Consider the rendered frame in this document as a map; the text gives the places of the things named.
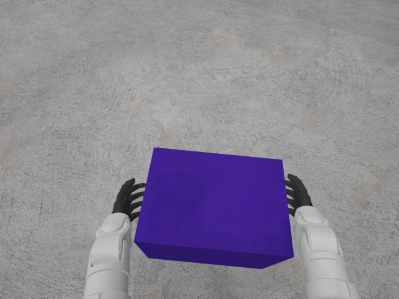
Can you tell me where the left robot hand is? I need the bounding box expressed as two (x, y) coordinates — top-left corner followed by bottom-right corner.
(112, 178), (146, 222)

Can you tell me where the robot left forearm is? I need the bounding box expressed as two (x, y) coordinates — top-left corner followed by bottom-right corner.
(83, 212), (132, 299)

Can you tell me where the robot right forearm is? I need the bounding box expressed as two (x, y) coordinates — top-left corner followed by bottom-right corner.
(294, 206), (362, 299)

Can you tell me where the right robot hand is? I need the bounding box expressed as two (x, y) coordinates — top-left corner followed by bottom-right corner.
(285, 174), (313, 217)

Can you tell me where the carton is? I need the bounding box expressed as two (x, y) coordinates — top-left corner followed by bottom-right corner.
(134, 147), (294, 269)

